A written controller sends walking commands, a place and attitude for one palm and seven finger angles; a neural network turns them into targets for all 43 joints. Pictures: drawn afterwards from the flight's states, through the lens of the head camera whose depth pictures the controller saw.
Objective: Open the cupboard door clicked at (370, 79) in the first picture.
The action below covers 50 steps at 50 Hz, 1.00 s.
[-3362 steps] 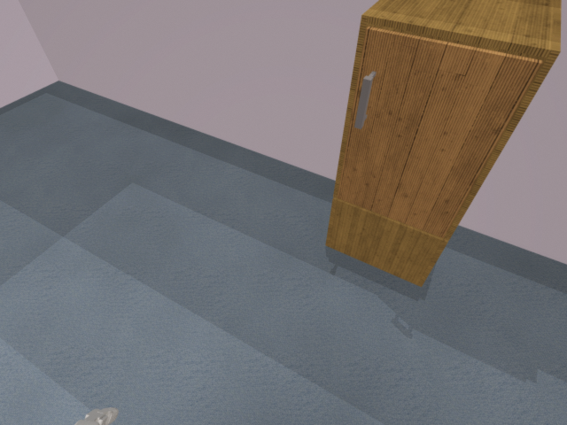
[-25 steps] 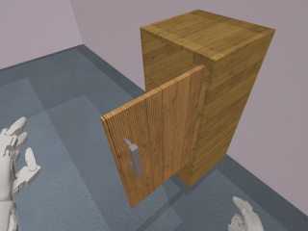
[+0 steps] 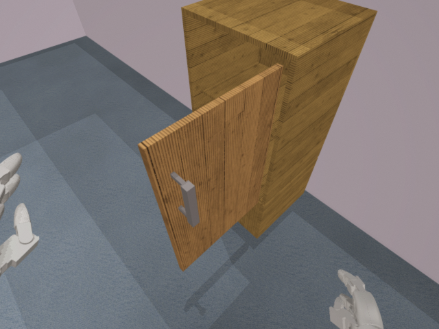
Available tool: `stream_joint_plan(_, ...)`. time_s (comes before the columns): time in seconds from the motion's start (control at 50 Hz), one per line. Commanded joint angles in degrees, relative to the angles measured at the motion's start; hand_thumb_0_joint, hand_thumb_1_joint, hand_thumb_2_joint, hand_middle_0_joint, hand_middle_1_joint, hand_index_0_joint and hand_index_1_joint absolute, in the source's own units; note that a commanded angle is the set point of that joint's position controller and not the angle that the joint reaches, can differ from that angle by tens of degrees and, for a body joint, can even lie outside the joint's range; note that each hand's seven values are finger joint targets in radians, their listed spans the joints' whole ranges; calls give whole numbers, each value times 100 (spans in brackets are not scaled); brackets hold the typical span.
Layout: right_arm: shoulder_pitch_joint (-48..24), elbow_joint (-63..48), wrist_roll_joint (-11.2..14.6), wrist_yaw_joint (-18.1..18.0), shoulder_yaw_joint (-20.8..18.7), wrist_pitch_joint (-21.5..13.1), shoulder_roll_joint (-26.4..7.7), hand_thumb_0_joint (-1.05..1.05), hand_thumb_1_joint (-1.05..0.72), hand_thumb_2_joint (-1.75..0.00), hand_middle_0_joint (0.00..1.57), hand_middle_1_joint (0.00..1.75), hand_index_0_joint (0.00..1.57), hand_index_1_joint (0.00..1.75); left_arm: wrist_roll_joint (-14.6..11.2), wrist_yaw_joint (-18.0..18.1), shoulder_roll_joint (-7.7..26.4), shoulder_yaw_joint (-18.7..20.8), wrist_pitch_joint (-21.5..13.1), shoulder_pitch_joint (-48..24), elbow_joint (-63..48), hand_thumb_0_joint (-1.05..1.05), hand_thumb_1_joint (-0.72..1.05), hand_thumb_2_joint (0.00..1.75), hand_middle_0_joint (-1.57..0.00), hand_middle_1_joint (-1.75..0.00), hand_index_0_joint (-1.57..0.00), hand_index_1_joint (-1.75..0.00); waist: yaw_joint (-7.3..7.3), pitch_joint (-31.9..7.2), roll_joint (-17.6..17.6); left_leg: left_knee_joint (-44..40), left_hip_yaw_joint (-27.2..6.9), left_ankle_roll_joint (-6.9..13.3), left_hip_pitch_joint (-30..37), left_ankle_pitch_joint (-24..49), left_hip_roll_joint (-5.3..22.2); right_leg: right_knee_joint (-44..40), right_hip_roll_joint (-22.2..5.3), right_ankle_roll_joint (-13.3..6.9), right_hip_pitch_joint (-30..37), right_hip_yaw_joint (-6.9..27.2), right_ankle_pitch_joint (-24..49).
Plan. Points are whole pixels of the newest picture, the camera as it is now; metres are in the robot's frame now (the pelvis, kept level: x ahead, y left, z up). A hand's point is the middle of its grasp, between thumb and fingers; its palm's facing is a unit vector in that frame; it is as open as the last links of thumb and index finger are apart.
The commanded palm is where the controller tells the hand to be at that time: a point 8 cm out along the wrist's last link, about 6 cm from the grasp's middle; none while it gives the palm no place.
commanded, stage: step back with the hand held close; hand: left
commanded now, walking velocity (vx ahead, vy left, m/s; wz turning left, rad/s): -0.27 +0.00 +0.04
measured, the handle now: (185, 200) +0.38 +0.10 -0.01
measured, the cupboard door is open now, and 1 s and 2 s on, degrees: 91 91 91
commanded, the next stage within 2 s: stop stepping back and stand still in 0.72 s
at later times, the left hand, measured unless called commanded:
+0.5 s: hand out of the picture +0.09 +0.28 +0.15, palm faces +0.48 -0.76 -0.44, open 7.4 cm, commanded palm +0.03 +0.32 +0.17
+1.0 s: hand out of the picture +0.02 +0.26 +0.18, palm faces +0.40 -0.83 -0.39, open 7.4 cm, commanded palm -0.05 +0.30 +0.17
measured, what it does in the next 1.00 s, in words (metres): walks backwards: right foot, then left foot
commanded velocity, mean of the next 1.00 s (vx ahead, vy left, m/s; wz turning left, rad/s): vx -0.22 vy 0.00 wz -0.04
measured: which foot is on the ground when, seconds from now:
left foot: down 0.00-0.80, up 0.82-0.92, down 0.94-1.00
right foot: down 0.00-0.52, up 0.54-0.80, down 0.82-0.96, up 0.98-1.00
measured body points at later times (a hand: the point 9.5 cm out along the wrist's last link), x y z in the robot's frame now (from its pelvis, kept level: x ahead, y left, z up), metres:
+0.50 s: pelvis -0.09 +0.01 -0.02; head -0.07 +0.03 +0.43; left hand +0.06 +0.32 +0.18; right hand +0.10 -0.21 -0.10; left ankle +0.03 +0.10 -0.74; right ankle +0.00 -0.12 -0.74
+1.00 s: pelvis -0.20 +0.01 -0.02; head -0.21 +0.04 +0.43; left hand +0.00 +0.30 +0.20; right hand -0.03 -0.23 -0.08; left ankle -0.11 +0.09 -0.74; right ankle -0.30 -0.11 -0.71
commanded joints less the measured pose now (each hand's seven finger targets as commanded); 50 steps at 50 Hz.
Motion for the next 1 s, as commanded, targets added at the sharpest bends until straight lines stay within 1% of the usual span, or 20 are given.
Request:
stream_joint_plan(0.0, -535, -929, 9, -21, -199, -355, -666, 0, -90, -90, 20, 30, 20, 30, 3, 223, 981, 833, -403, -17, -1060, 0, 90, 90, -20, -30, -20, -30, 29, -732, 89, -507, -446, 42, -93, 103, 379, -115, -181, 18, 249, 211, 771)
stream_joint_plan(0.16, -517, -1029, -29, -27, -200, -584, -783, 0, -90, -90, 20, 30, 20, 30, 249, 265, 872, 904, -661, -403, -1213, 0, 90, 90, -20, -30, -20, -30, 64, -306, 718, -1501, -1234, 408, -2476, -2971, 909, 1091, 221, 96, 1457, 83, -172)
stream_joint_plan(0.24, -447, -1000, -66, 1, -241, -754, -770, 0, -90, -90, 20, 30, 20, 30, 318, 248, 983, 1110, -748, -369, -1333, 0, 90, 90, -20, -30, -20, -30, 80, -516, 698, -1307, -1362, 524, -2908, -3262, 983, 1517, 306, 78, 1755, 210, 55)
stream_joint_plan(0.34, -195, -722, -81, 92, -271, -874, -675, 0, -90, -90, 20, 30, 20, 30, 140, 261, 972, 913, -795, -382, -1672, 0, 90, 90, -20, -30, -20, -30, -88, -603, -612, 1051, -452, -53, -345, -1668, -6, -514, -699, -494, -1229, 1518, -1095)
stream_joint_plan(0.4, -160, -514, -112, 96, -217, -858, -562, 0, -90, -90, 20, 30, 20, 30, 155, 362, 952, 717, -777, -688, -1613, 0, 90, 90, -20, -30, -20, -30, -179, -494, -880, 1438, -434, -170, 531, -1087, -99, -731, -977, -547, -2199, 1302, -1059)
stream_joint_plan(0.46, -333, -554, -101, -12, -191, -854, -649, 0, -90, -90, 20, 30, 20, 30, 124, 387, 1079, 881, -783, -760, -1553, 0, 90, 90, -20, -30, -20, -30, -136, -289, 155, -250, -1176, 43, -398, -1663, 466, 168, -135, -79, -1522, 534, -1250)
stream_joint_plan(0.5, -544, -695, -112, -33, -216, -936, -754, 0, -90, -90, 20, 30, 20, 30, 196, 348, 1020, 1096, -831, -674, -1584, 0, 90, 90, -20, -30, -20, -30, 22, -598, 1553, -2059, -2514, 535, -2547, -3795, 1628, 2650, 639, 115, 683, 13, -1028)
stream_joint_plan(0.52, -525, -680, -169, -13, -245, -970, -671, 0, -90, -90, 20, 30, 20, 30, 253, 330, 1123, 1246, -830, -687, -1580, 0, 90, 90, -20, -30, -20, -30, 43, -774, 1622, -2378, -2687, 735, -3031, -3898, 1929, 3918, 728, 95, 1107, 100, -1254)
stream_joint_plan(0.58, -547, -559, -172, 148, -351, -1102, -548, 0, -90, -90, 20, 30, 20, 30, 83, 299, 1214, 1310, -831, -422, -1633, 0, 90, 90, -20, -30, -20, -30, 145, -1092, 651, -1728, -1888, 584, -1616, -2385, 1697, 4363, 605, -45, 74, 152, -1784)
stream_joint_plan(0.62, -640, -534, -98, 246, -365, -1128, -528, 0, -90, -90, 20, 30, 20, 30, -49, 324, 1007, 1095, -707, -30, -1608, 0, 90, 90, -20, -30, -20, -30, 198, -1223, 887, -1614, -1119, 284, -1065, -2071, 1406, 3783, 584, -116, -19, -227, -2014)
stream_joint_plan(0.72, -402, -260, -188, 278, -248, -1199, -466, 0, -90, -90, 20, 30, 20, 30, -231, 274, 1032, 903, -832, -523, -1760, 0, 90, 90, -20, -30, -20, -30, 48, -1250, 1005, -1604, -698, -383, 140, -1348, 1376, 577, 369, -356, -92, -305, -2431)
stream_joint_plan(0.74, -358, -201, -204, 280, -254, -1151, -427, 0, -90, -90, 20, 30, 20, 30, -180, 286, 1113, 907, -878, -697, -1793, 0, 90, 90, -20, -30, -20, -30, 12, -1164, 675, -913, -485, -544, 483, -971, 1160, -397, 5, -536, -439, 236, -2070)
stream_joint_plan(0.78, -342, 6, -138, 238, -202, -1075, -372, 0, -90, -90, 20, 30, 20, 30, -32, 343, 1383, 835, -1028, -1339, -1779, 0, 90, 90, -20, -30, -20, -30, -56, -835, -1054, 2096, -434, -594, 764, -440, 448, -1630, -1995, -1160, -2124, 2979, -1026)
stream_joint_plan(0.8, -599, -99, -221, 218, -133, -1107, -379, 0, -90, -90, 20, 30, 20, 30, 92, 419, 1674, 1032, -1106, -1624, -1828, 0, 90, 90, -20, -30, -20, -30, 98, -513, -990, 2848, -420, -526, -18, -1293, 228, -1255, -2207, -1217, -1625, 2458, 1136)
stream_joint_plan(0.84, -586, -278, -99, 191, -113, -1215, -400, 0, -90, -90, 20, 30, 20, 30, 162, 315, 1517, 838, -1108, -1917, -1704, 0, 90, 90, -20, -30, -20, -30, 67, -1292, -1701, 2310, -95, -384, -725, -968, -147, 118, -1403, -700, 362, 1248, 4628)
stream_joint_plan(0.86, -472, -395, -15, 63, -177, -1141, -454, 0, -90, -90, 20, 30, 20, 30, 98, 296, 1416, 964, -820, -1395, -1433, 0, 90, 90, -20, -30, -20, -30, -53, -1116, -1887, 1627, -64, -251, -345, -349, -199, 661, -1043, -503, 462, 702, 5066)
stream_joint_plan(0.9, -382, -388, 34, -5, -96, -1095, -502, 0, -90, -90, 20, 30, 20, 30, 11, 196, 1118, 832, -547, -1191, -1422, 0, 90, 90, -20, -30, -20, -30, -245, -1379, 19, 517, -375, 76, 1677, 2758, 135, 1953, -289, 116, -571, -120, 3183)
stream_joint_plan(0.92, -255, -380, -22, 59, -105, -1159, -584, 0, -90, -90, 20, 30, 20, 30, 12, 185, 1218, 969, -527, -1021, -1452, 0, 90, 90, -20, -30, -20, -30, -117, -1523, 1370, -37, -1422, 489, 1922, 4026, 1029, 2876, 148, 162, -993, -123, -242)
stream_joint_plan(0.94, -218, -364, -76, 153, -123, -1264, -560, 0, -90, -90, 20, 30, 20, 30, 38, 146, 1170, 884, -543, -982, -1259, 0, 90, 90, -20, -30, -20, -30, -55, -1125, 1567, -732, -2133, 575, 1316, 2390, 1462, 3428, 255, 22, -1031, 303, -2414)
stream_joint_plan(0.98, -285, -310, -102, 201, -51, -1320, -474, 0, -90, -90, 20, 30, 20, 30, 10, 203, 963, 889, -539, -680, -721, 0, 90, 90, -20, -30, -20, -30, -52, -262, 448, -1734, -2338, 584, -242, -1291, 1617, 3210, 120, -4, -823, 309, -2135)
